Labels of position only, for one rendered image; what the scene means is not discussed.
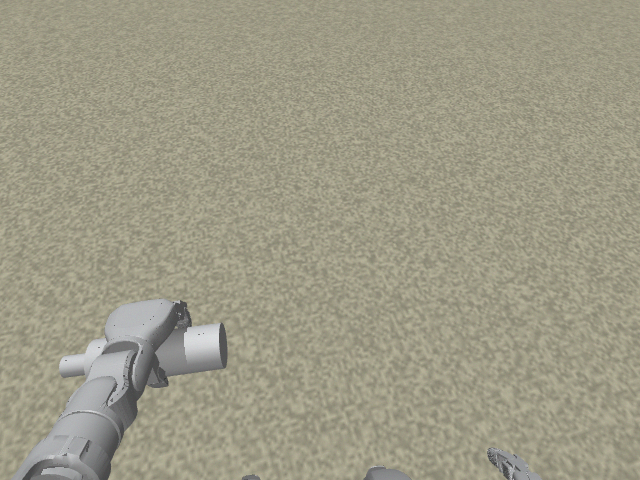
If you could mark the left robot arm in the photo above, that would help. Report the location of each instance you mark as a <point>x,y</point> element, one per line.
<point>83,440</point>

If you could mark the bottle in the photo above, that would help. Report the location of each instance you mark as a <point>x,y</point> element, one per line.
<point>186,350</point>

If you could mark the left robot hand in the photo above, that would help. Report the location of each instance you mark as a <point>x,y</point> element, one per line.
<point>152,321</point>

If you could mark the right robot hand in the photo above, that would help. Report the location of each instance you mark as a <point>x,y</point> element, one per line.
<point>512,466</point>

